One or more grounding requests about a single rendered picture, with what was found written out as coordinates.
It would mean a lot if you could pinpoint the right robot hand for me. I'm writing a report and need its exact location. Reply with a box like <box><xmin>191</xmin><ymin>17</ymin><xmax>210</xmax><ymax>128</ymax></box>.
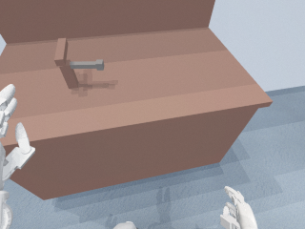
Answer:
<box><xmin>220</xmin><ymin>186</ymin><xmax>258</xmax><ymax>229</ymax></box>

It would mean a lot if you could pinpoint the left robot hand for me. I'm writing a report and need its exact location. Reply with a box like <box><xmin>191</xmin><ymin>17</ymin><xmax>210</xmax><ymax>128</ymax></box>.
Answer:
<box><xmin>0</xmin><ymin>84</ymin><xmax>35</xmax><ymax>191</ymax></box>

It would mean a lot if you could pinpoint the robot left forearm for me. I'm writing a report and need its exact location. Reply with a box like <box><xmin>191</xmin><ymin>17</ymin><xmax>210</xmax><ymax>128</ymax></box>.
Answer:
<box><xmin>0</xmin><ymin>190</ymin><xmax>13</xmax><ymax>229</ymax></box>

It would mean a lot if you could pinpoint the counter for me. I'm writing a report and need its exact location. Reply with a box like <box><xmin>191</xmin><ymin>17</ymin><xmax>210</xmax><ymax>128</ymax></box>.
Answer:
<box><xmin>0</xmin><ymin>0</ymin><xmax>273</xmax><ymax>200</ymax></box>

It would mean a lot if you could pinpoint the tap lever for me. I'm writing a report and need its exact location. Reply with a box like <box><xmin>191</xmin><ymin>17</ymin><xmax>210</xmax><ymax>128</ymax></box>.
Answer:
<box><xmin>70</xmin><ymin>59</ymin><xmax>105</xmax><ymax>71</ymax></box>

